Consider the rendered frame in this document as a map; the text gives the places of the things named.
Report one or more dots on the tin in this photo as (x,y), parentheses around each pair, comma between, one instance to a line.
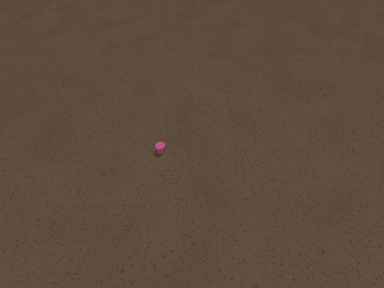
(160,147)

